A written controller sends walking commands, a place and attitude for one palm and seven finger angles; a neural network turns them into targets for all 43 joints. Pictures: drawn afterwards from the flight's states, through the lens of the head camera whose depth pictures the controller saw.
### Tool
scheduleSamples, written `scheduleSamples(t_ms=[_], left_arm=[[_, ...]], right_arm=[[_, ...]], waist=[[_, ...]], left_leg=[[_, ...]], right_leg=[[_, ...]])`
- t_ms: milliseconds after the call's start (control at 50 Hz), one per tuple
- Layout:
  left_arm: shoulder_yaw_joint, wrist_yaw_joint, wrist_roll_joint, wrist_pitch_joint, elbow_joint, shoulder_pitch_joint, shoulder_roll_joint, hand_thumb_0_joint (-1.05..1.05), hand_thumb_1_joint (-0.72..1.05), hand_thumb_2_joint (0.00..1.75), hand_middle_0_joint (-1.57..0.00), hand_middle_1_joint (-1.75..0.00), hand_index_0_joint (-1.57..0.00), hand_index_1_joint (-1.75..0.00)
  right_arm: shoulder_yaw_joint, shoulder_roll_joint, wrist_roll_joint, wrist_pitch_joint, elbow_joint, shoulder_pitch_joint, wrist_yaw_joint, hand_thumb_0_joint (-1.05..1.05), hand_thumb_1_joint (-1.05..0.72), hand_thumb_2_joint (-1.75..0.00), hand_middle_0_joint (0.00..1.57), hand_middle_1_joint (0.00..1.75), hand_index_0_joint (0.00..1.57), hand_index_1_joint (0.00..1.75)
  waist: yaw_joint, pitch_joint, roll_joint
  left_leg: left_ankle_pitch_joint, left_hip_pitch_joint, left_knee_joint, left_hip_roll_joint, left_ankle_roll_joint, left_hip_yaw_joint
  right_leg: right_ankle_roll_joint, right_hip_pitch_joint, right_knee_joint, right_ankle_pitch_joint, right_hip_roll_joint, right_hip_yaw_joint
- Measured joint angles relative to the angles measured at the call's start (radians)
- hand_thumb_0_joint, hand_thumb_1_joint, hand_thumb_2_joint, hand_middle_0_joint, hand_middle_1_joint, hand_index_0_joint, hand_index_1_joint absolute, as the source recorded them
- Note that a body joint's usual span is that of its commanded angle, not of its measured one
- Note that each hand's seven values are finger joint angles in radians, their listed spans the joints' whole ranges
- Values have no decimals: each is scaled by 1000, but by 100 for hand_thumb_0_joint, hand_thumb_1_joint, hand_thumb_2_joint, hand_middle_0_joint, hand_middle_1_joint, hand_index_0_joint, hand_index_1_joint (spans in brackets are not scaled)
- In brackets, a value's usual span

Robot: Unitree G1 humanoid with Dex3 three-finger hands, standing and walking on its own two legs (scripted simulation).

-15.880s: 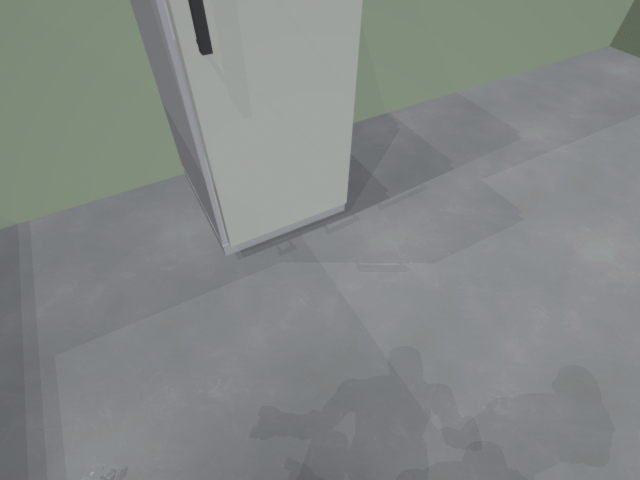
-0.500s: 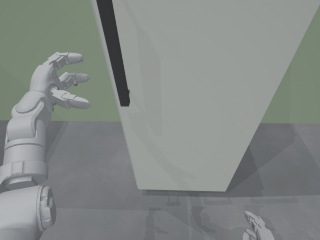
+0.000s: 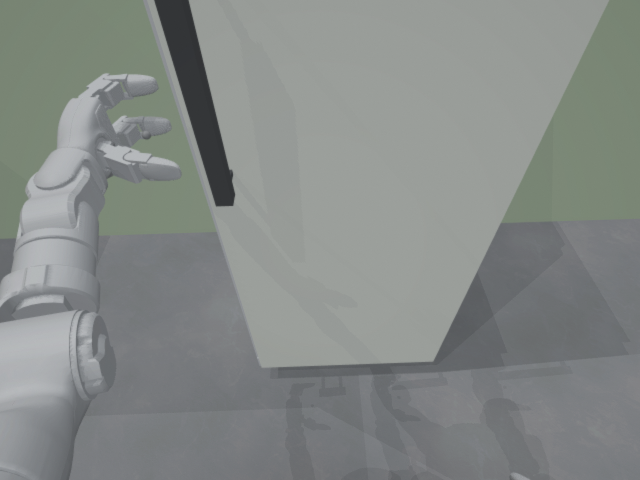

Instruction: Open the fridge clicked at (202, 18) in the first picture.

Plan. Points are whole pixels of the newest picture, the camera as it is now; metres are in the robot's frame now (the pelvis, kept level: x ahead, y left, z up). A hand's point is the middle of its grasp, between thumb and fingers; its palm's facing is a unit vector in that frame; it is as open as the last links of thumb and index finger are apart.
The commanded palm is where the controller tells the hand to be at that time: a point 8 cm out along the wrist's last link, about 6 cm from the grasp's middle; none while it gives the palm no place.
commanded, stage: move the hooked fingers beside the handle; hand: left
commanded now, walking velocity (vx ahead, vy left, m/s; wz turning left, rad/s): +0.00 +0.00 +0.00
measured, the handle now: (199, 80) +0.52 +0.15 +0.25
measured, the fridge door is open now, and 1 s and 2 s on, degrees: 0 0 0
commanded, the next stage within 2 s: feel for the door with the fingertips in 0.76 s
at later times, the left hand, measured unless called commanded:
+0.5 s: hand (135, 138) +0.46 +0.22 +0.21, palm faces +0.05 -1.00 -0.01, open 14.0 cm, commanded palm +0.43 +0.27 +0.21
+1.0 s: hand (146, 140) +0.45 +0.21 +0.21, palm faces +0.05 -1.00 +0.00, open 14.0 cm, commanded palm +0.43 +0.25 +0.21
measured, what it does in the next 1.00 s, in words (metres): stands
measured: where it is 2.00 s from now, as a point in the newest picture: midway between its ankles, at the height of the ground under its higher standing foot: outside the picture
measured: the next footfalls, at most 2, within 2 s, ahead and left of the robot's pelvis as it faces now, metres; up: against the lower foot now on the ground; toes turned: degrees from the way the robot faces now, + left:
none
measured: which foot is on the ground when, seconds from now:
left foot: down 0.00-1.00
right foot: down 0.00-1.00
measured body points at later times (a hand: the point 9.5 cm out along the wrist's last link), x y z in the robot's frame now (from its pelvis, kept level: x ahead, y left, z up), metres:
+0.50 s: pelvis +0.00 +0.00 +0.00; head +0.02 +0.00 +0.45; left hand +0.45 +0.28 +0.22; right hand +0.08 -0.26 -0.11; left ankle +0.00 +0.11 -0.74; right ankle -0.01 -0.11 -0.74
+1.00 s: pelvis +0.00 +0.01 +0.00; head +0.02 -0.01 +0.45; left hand +0.44 +0.26 +0.21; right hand +0.09 -0.25 -0.12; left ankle +0.00 +0.11 -0.74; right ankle -0.01 -0.11 -0.74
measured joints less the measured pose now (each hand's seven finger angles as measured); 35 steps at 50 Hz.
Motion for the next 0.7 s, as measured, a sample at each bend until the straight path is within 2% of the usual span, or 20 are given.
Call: scheduleSamples(t_ms=[160, 440, 560, 700], left_arm=[[34, -6, 10, -27, 26, 8, 19, -1, -50, 30, -31, -120, -30, -120], [26, -22, -2, -33, 12, 14, 27, -1, -50, 30, -30, -120, -30, -120], [-7, -19, -12, -22, 9, 0, 7, -1, -50, 30, -30, -120, -30, -120], [-3, 8, 5, -29, 29, -20, -10, -1, -50, 30, -31, -120, -30, -120]], right_arm=[[-1, 1, -2, 12, -5, 29, 7, 2, -91, -90, 20, 30, 20, 30], [-1, 1, 0, 4, -9, 13, 2, 2, -91, -90, 20, 30, 20, 30], [-2, -1, 0, 1, -16, -3, 3, 1, -91, -90, 20, 30, 20, 30], [6, 9, -6, 3, -21, -19, 8, 1, -91, -90, 20, 30, 20, 30]], waist=[[-12, -6, 1], [-1, -6, -6], [8, -7, -3], [3, -7, -7]], left_leg=[[-2, -3, -4, 5, 1, 16], [-7, -19, 11, 4, 3, 6], [-11, -26, 19, -2, 7, 0], [-12, -34, 23, -5, 9, 1]], right_leg=[[1, -11, -2, 3, 5, 16], [3, -15, -3, 4, 4, 8], [7, -17, 2, 0, -2, 1], [9, -28, 9, -3, -5, 3]])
